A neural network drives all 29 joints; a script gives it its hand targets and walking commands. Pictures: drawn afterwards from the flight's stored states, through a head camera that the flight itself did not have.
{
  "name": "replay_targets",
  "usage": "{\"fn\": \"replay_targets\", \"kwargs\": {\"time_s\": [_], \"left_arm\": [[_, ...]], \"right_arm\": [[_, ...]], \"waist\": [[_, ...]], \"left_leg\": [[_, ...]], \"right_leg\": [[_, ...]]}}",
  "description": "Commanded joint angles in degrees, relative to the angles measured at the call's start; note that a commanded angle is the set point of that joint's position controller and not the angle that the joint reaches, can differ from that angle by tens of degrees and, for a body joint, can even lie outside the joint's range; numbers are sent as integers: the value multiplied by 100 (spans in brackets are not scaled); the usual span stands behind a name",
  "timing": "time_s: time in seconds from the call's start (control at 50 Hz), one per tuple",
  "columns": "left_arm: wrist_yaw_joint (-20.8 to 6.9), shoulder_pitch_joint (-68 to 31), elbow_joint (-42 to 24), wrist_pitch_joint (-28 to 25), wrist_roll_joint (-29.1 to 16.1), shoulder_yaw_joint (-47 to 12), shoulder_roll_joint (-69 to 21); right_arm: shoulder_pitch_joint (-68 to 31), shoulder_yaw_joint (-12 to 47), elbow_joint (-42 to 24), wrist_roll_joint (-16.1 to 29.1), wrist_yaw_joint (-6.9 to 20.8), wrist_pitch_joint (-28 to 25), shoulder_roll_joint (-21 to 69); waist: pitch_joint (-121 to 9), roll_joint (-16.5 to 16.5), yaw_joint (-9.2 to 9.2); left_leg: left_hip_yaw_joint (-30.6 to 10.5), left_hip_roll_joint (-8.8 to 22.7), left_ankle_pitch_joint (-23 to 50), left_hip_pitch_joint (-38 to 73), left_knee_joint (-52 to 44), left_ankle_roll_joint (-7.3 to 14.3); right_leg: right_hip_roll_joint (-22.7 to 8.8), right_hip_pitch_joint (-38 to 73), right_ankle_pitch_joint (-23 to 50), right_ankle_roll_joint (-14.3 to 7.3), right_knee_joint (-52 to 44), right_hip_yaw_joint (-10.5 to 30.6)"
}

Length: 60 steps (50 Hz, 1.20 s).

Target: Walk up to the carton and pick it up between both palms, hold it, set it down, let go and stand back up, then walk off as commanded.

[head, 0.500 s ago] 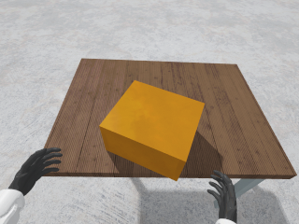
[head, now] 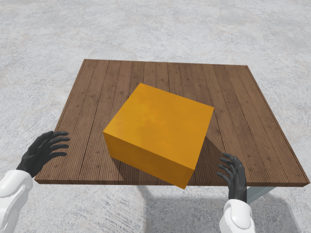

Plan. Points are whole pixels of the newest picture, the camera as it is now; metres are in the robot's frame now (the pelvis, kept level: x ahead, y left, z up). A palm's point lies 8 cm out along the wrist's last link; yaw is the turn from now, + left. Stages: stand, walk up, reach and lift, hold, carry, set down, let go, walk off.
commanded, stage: reach and lift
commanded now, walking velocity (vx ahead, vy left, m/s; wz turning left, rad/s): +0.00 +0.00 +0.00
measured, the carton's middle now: (160, 132) +0.42 -0.02 -0.05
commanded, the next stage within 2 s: none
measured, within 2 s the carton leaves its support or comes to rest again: neither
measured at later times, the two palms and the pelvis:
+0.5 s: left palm (42, 124) +0.33 +0.27 +0.11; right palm (240, 155) +0.27 -0.20 +0.07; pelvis +0.00 +0.00 +0.00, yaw +0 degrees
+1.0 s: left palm (60, 93) +0.41 +0.25 +0.14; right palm (248, 135) +0.31 -0.22 +0.10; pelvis +0.00 +0.00 +0.00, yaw +0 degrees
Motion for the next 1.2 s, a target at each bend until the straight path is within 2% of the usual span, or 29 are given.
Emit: {"fn": "replay_targets", "kwargs": {"time_s": [0.0,0.02,0.06,0.08,0.1,0.12,0.18,0.2,0.26,0.32,0.34,0.36,0.42,0.5,0.56,0.58,0.64,0.68,0.72,0.74,0.78,0.8,0.84,0.88,0.92,1.02,1.04,1.16,1.18], "left_arm": [[-68,-1937,-349,37,-167,225,1236],[-50,-2187,-407,191,-256,34,1142],[-80,-2171,19,347,-165,147,1123],[-68,-2272,-183,440,-202,139,1129],[-59,-2514,-232,479,-153,79,1071],[-104,-2698,146,611,-192,26,1056],[-108,-2769,-37,730,-9,130,932],[-131,-2686,90,825,42,145,852],[-147,-3334,65,928,35,63,968],[-116,-3477,-65,911,-102,78,1036],[-73,-3601,-137,919,-97,72,1000],[-96,-3549,196,924,-162,-60,913],[-16,-4012,113,952,-117,-75,878],[-50,-4234,370,1084,-85,-179,789],[-61,-4192,335,1134,51,21,880],[-88,-4352,749,1154,94,-26,828],[-86,-4707,470,1083,71,76,871],[-138,-4901,1310,1041,58,-88,809],[-97,-4925,1027,1026,116,24,995],[-98,-4906,1224,1038,178,-11,809],[-81,-5393,1152,966,12,-22,805],[-88,-5701,1769,884,0,-80,911],[-89,-5594,1944,857,-101,-152,837],[-52,-5745,1742,840,37,-267,689],[-28,-6138,2008,706,9,-281,740],[-9,-6350,2628,692,87,-457,673],[22,-6682,2558,678,120,-525,630],[48,-6951,3388,483,151,-656,458],[56,-7271,3547,429,135,-676,532]], "right_arm": [[-1338,-415,-970,545,-84,280,-388],[-1643,-540,-1021,568,-93,396,-510],[-1682,-581,-758,534,-73,602,-550],[-1756,-457,-979,633,-102,600,-511],[-1955,-487,-984,670,-95,720,-580],[-2235,-634,-848,702,-106,827,-628],[-2107,-691,-585,679,-91,994,-675],[-2137,-728,-555,682,-106,1077,-689],[-2733,-858,-618,804,-111,1186,-778],[-2877,-953,-895,782,-43,1268,-915],[-2899,-946,-734,841,-38,1330,-835],[-2833,-1035,-577,756,-29,1395,-829],[-3264,-1082,-545,827,68,1456,-984],[-3493,-1313,-150,814,106,1563,-1170],[-3398,-1224,-281,889,81,1557,-1132],[-3627,-1196,50,922,113,1580,-1116],[-4015,-1195,-239,896,162,1519,-1202],[-4248,-1211,263,849,172,1571,-1255],[-4250,-1058,-133,1011,189,1521,-1198],[-4136,-1003,337,1028,218,1499,-1126],[-4657,-1253,48,930,242,1485,-1263],[-4927,-1159,458,909,249,1511,-1245],[-4918,-978,273,1064,280,1456,-1179],[-4988,-1188,544,904,331,1419,-1298],[-5410,-1118,686,883,358,1314,-1270],[-5577,-1223,1751,852,406,1314,-1365],[-5936,-1153,1707,903,436,1280,-1359],[-6405,-1130,2316,878,491,952,-1273],[-6736,-1027,2280,960,487,924,-1236]], "waist": [[-991,499,-343],[-1043,470,-489],[-1027,478,-445],[-1248,403,-435],[-1289,560,-454],[-1230,395,-540],[-1195,527,-659],[-1198,352,-687],[-1540,576,-721],[-1698,408,-788],[-1717,592,-811],[-1519,432,-941],[-1749,650,-961],[-1775,492,-1112],[-1923,624,-1143],[-1743,563,-1177],[-2121,392,-1058],[-1918,298,-1194],[-2307,412,-1115],[-2072,560,-1136],[-2361,430,-1178],[-2141,360,-1217],[-2349,175,-1206],[-2413,352,-1384],[-2535,375,-1267],[-2333,417,-1552],[-2463,502,-1457],[-2574,360,-1606],[-2574,420,-1519]], "left_leg": [[293,275,807,337,-933,8],[311,290,911,277,-931,-22],[387,306,758,341,-1010,12],[358,270,1188,355,-964,29],[346,251,1163,359,-955,-3],[324,264,1009,321,-949,21],[344,232,1349,547,-944,-28],[374,238,1316,618,-1002,-11],[368,186,1370,503,-949,-18],[276,184,1606,467,-927,-1],[301,175,1628,442,-940,-51],[300,174,1461,422,-943,-22],[273,188,1826,413,-937,-72],[149,187,2008,580,-922,-109],[177,140,2417,677,-810,-186],[180,108,2377,606,-789,-163],[208,95,2470,694,-803,-126],[238,50,1857,374,-876,-32],[163,41,2189,526,-815,-68],[160,41,2343,663,-782,-111],[208,48,2102,476,-813,-67],[208,19,1766,260,-808,-12],[191,1,1770,280,-809,30],[108,58,2101,630,-786,-42],[159,11,2151,545,-699,-64],[139,38,2280,769,-730,-137],[131,8,2341,653,-714,-141],[123,14,2373,696,-653,-146],[103,-25,2197,538,-650,-115]], "right_leg": [[-230,628,1166,-331,-429,160],[-149,612,1291,-364,-441,108],[-188,654,1135,-387,-442,88],[-174,745,1665,-335,-419,154],[-173,694,1523,-327,-429,138],[-169,716,1376,-330,-464,125],[-155,721,1748,-345,-480,159],[-139,753,1715,-328,-524,119],[-117,852,1677,-336,-469,118],[-90,850,1826,-339,-472,135],[-83,879,1738,-318,-459,116],[-108,747,1768,-336,-481,143],[-57,730,1860,-350,-395,54],[-20,705,1918,-381,-512,49],[-18,788,2385,-306,-449,106],[-28,734,2396,-282,-441,107],[-37,786,2743,-219,-377,45],[-86,730,2540,-232,-391,62],[-81,925,2833,-187,-316,82],[-38,623,2597,-243,-402,63],[-9,710,2418,-241,-361,-34],[-73,552,2326,-219,-328,-8],[-87,691,2663,-177,-308,11],[-38,468,2738,-218,-331,-22],[-8,367,2630,-210,-289,-120],[15,178,2728,-177,-385,-142],[19,94,2833,-193,-335,-129],[75,8,2897,-150,-323,-180],[62,-76,2761,-151,-319,-170]]}}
